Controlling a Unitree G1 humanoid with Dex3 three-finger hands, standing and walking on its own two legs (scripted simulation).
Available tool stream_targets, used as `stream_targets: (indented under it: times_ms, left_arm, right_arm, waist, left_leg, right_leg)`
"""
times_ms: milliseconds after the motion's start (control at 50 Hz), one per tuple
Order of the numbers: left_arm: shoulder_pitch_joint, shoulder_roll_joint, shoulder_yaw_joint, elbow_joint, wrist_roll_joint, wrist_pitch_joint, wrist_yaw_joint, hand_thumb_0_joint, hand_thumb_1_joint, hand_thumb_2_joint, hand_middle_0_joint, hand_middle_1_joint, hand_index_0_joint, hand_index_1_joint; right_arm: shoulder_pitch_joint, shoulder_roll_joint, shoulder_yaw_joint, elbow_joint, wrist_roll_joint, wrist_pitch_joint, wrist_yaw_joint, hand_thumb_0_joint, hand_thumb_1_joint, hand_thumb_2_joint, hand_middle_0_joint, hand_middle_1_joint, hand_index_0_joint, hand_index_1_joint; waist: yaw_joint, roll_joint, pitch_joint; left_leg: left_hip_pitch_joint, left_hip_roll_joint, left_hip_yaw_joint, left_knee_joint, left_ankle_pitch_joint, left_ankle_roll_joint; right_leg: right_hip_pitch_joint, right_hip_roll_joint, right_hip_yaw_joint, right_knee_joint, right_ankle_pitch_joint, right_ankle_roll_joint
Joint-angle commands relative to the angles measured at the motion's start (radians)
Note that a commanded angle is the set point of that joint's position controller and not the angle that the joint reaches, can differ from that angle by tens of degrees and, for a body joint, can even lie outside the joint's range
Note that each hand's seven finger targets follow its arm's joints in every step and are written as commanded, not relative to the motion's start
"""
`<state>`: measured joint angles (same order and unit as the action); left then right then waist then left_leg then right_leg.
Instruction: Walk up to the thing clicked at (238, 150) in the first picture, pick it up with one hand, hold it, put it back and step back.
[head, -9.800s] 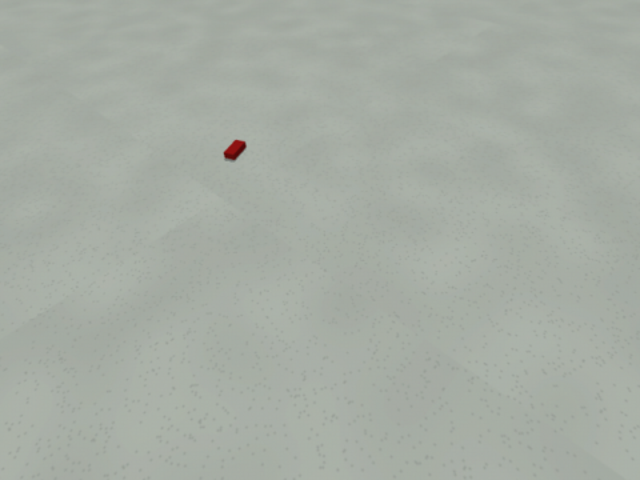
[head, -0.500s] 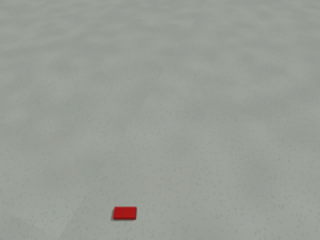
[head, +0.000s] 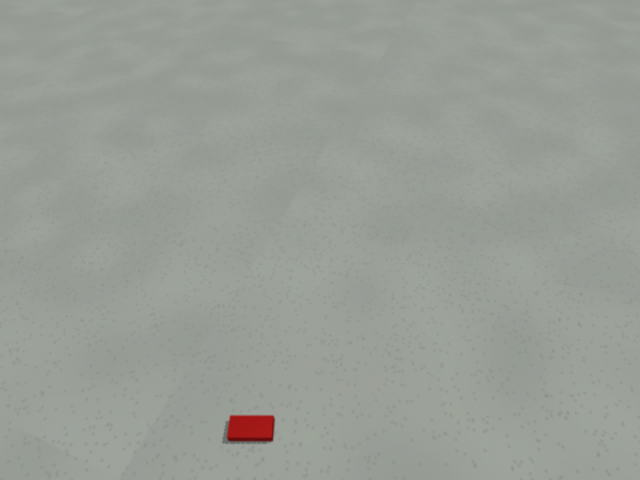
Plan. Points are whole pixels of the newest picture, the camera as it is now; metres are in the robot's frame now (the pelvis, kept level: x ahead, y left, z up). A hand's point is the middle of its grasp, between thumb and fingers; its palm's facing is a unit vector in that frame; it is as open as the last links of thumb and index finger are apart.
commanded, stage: stand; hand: left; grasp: from above
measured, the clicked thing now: (251, 428) +0.42 +0.24 -0.77
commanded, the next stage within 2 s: rise first in 0.48 s
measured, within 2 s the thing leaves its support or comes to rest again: neither
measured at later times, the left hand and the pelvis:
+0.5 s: hand out of the picture +0.07 +0.25 -0.16, palm faces -0.03 -0.94 -0.34, open 7.4 cm; pelvis +0.00 +0.00 +0.00, yaw +0 degrees
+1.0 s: hand out of the picture +0.15 +0.25 -0.20, palm faces -0.09 -0.92 -0.39, open 12.2 cm; pelvis -0.01 +0.00 -0.05, yaw -1 degrees
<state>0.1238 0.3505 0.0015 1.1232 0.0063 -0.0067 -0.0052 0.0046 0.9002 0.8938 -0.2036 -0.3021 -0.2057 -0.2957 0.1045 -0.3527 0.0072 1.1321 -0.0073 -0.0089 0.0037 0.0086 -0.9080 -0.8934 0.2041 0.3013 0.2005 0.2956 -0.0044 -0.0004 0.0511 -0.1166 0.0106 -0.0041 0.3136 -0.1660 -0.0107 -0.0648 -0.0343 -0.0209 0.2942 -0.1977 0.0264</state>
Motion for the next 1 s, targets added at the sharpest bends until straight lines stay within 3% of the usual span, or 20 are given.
stream_targets:
  times_ms: [0,260,460,540,560,580,600,620,640,680,720,760,780,800,840,880,900,980]
  left_arm:
    - [-0.025,0.217,0.039,-0.059,0.005,-0.023,0.015,0.0,0.899,0.9,-0.2,-0.3,-0.2,-0.3]
    - [-0.021,0.216,0.037,-0.058,0.003,-0.023,0.016,0.0,0.899,0.9,-0.2,-0.3,-0.2,-0.3]
    - [-0.024,0.215,0.038,-0.058,0.004,-0.023,0.018,0.0,0.899,0.9,-0.2,-0.3,-0.2,-0.3]
    - [-0.016,0.215,0.039,-0.057,0.003,-0.023,0.016,0.0,0.899,0.9,-0.2,-0.3,-0.2,-0.3]
    - [-0.02,0.216,0.038,-0.059,0.003,-0.024,0.017,0.0,0.819,0.935,-0.192,-0.377,-0.184,-0.38]
    - [-0.371,0.059,0.048,-0.41,-0.047,-0.118,0.032,0.0,0.739,0.922,-0.23,-0.445,-0.19,-0.46]
    - [-0.484,0.08,0.05,-0.342,-0.046,-0.105,0.033,0.0,0.659,0.936,-0.207,-0.514,-0.166,-0.54]
    - [-0.333,0.155,0.107,-0.163,-0.026,-0.064,0.039,0.0,0.579,0.954,-0.18,-0.594,-0.145,-0.62]
    - [-0.236,0.184,0.139,-0.096,-0.016,-0.048,0.025,0.0,0.499,0.962,-0.176,-0.662,-0.142,-0.697]
    - [-0.316,0.269,0.18,-0.168,0.023,-0.06,0.009,0.0,0.347,0.943,-0.153,-0.822,-0.15,-0.828]
    - [-0.145,0.219,0.192,-0.055,0.077,-0.038,-0.022,0.0,0.192,0.918,-0.12,-0.956,-0.148,-0.928]
    - [-0.072,0.233,0.233,-0.144,0.11,-0.025,-0.031,0.0,0.032,0.933,-0.12,-0.991,-0.141,-0.969]
    - [-0.053,0.225,0.233,-0.172,0.119,-0.008,-0.026,0.0,-0.048,0.926,-0.119,-1.019,-0.143,-0.994]
    - [-0.053,0.191,0.211,-0.176,0.125,0.012,-0.021,0.0,-0.128,0.943,-0.115,-1.023,-0.129,-1.008]
    - [-0.117,0.161,0.18,-0.228,0.144,0.052,-0.013,0.0,-0.288,0.953,-0.118,-1.012,-0.121,-1.009]
    - [-0.09,0.183,0.197,-0.253,0.158,0.088,-0.005,0.0,-0.448,0.972,-0.095,-1.048,-0.092,-1.051]
    - [-0.082,0.165,0.19,-0.273,0.16,0.098,-0.003,0.0,-0.519,0.987,-0.086,-1.06,-0.08,-1.066]
    - [-0.089,0.177,0.222,-0.384,0.185,0.093,0.011,0.0,-0.566,1.002,-0.073,-1.069,-0.066,-1.077]
  right_arm:
    - [-0.039,-0.214,-0.044,-0.057,0.0,-0.022,-0.011,0.0,-0.9,-0.9,0.2,0.3,0.2,0.3]
    - [-0.028,-0.213,-0.042,-0.054,0.0,-0.022,-0.012,0.0,-0.9,-0.9,0.2,0.3,0.2,0.3]
    - [-0.025,-0.216,-0.045,-0.057,0.0,-0.019,-0.012,0.0,-0.9,-0.9,0.2,0.3,0.2,0.3]
    - [-0.028,-0.216,-0.044,-0.058,0.001,-0.021,-0.012,0.0,-0.9,-0.9,0.2,0.3,0.2,0.3]
    - [-0.028,-0.214,-0.045,-0.06,0.001,-0.021,-0.011,0.0,-0.847,-0.879,0.196,0.297,0.197,0.297]
    - [-0.014,-0.046,-0.009,-0.346,0.067,-0.069,-0.032,0.0,-0.927,-0.905,0.2,0.3,0.2,0.3]
    - [0.045,-0.075,-0.01,-0.284,0.068,-0.066,-0.04,0.0,-0.904,-0.897,0.199,0.3,0.2,0.3]
    - [0.075,-0.104,-0.024,-0.272,0.063,-0.054,-0.046,0.0,-0.898,-0.898,0.199,0.3,0.199,0.3]
    - [0.084,-0.108,-0.038,-0.299,0.063,-0.044,-0.045,0.0,-0.882,-0.893,0.2,0.3,0.2,0.3]
    - [0.117,-0.108,-0.069,-0.336,0.049,-0.053,-0.055,0.0,-0.887,-0.896,0.199,0.3,0.2,0.3]
    - [0.155,-0.102,-0.091,-0.363,0.027,-0.056,-0.043,0.0,-0.883,-0.895,0.2,0.3,0.2,0.3]
    - [0.158,-0.093,-0.107,-0.426,0.026,-0.055,-0.034,0.0,-0.899,-0.898,0.2,0.3,0.2,0.3]
    - [0.149,-0.088,-0.108,-0.458,0.028,-0.054,-0.034,0.0,-0.897,-0.898,0.2,0.3,0.2,0.3]
    - [0.141,-0.078,-0.101,-0.473,0.03,-0.053,-0.031,0.0,-0.889,-0.895,0.2,0.3,0.2,0.3]
    - [0.108,-0.077,-0.098,-0.514,0.033,-0.054,-0.026,0.0,-0.882,-0.894,0.2,0.3,0.2,0.3]
    - [0.093,-0.075,-0.101,-0.555,0.037,-0.056,-0.022,0.0,-0.871,-0.892,0.2,0.3,0.2,0.3]
    - [0.099,-0.07,-0.101,-0.567,0.037,-0.061,-0.019,0.0,-0.868,-0.891,0.2,0.3,0.2,0.3]
    - [0.116,-0.058,-0.107,-0.606,0.029,-0.09,-0.015,0.0,-0.868,-0.89,0.2,0.3,0.2,0.3]
  waist:
    - [0.005,-0.006,-0.078]
    - [0.004,0.004,-0.08]
    - [0.003,-0.006,-0.071]
    - [0.006,-0.001,-0.074]
    - [0.003,-0.005,-0.081]
    - [-0.115,0.036,-0.011]
    - [-0.088,0.035,-0.041]
    - [-0.075,-0.024,-0.025]
    - [-0.037,-0.035,-0.025]
    - [-0.027,-0.032,-0.183]
    - [-0.014,-0.011,-0.244]
    - [0.042,0.055,-0.371]
    - [0.045,0.07,-0.375]
    - [0.039,0.066,-0.323]
    - [0.016,0.065,-0.282]
    - [0.014,0.027,-0.274]
    - [0.005,0.015,-0.265]
    - [0.001,0.02,-0.301]
  left_leg:
    - [0.033,0.121,-0.093,-0.032,0.16,0.027]
    - [0.029,0.12,-0.092,-0.031,0.211,0.026]
    - [0.017,0.117,-0.091,-0.035,0.165,0.03]
    - [0.033,0.12,-0.093,-0.032,0.193,0.029]
    - [0.036,0.122,-0.093,-0.025,0.209,0.03]
    - [-0.074,-0.015,0.044,0.036,0.018,0.017]
    - [-0.074,-0.018,0.039,0.047,-0.014,0.016]
    - [-0.12,-0.021,0.034,0.071,-0.036,0.021]
    - [-0.163,-0.014,0.036,0.109,-0.014,0.02]
    - [-0.161,-0.015,0.029,0.185,0.052,0.022]
    - [-0.226,-0.021,0.022,0.271,0.098,0.016]
    - [-0.207,-0.03,0.025,0.307,0.16,0.006]
    - [-0.213,-0.033,0.025,0.306,0.152,0.004]
    - [-0.255,-0.03,0.023,0.302,0.119,0.0]
    - [-0.304,-0.021,0.015,0.33,0.08,0.0]
    - [-0.367,-0.015,0.012,0.377,0.036,0.006]
    - [-0.394,-0.012,0.011,0.397,0.008,0.007]
    - [-0.487,-0.007,0.006,0.501,-0.055,0.011]
  right_leg:
    - [-0.02,-0.107,0.078,-0.045,0.128,-0.04]
    - [-0.006,-0.107,0.075,-0.034,0.17,-0.041]
    - [-0.009,-0.108,0.074,-0.043,0.13,-0.039]
    - [-0.01,-0.108,0.074,-0.041,0.15,-0.039]
    - [-0.003,-0.109,0.071,-0.039,0.164,-0.04]
    - [-0.256,0.03,0.002,0.037,0.092,-0.033]
    - [-0.216,0.029,-0.008,0.051,0.065,-0.037]
    - [-0.23,0.034,-0.02,0.062,0.028,-0.041]
    - [-0.24,0.04,-0.027,0.094,0.022,-0.041]
    - [-0.247,0.035,-0.014,0.171,0.091,-0.037]
    - [-0.291,0.037,-0.011,0.265,0.13,-0.042]
    - [-0.255,0.036,-0.008,0.31,0.161,-0.05]
    - [-0.262,0.039,-0.009,0.313,0.143,-0.05]
    - [-0.296,0.042,-0.012,0.312,0.105,-0.05]
    - [-0.358,0.047,-0.019,0.334,0.059,-0.051]
    - [-0.409,0.049,-0.022,0.376,0.011,-0.048]
    - [-0.441,0.051,-0.023,0.398,-0.017,-0.048]
    - [-0.555,0.053,-0.022,0.509,-0.076,-0.046]
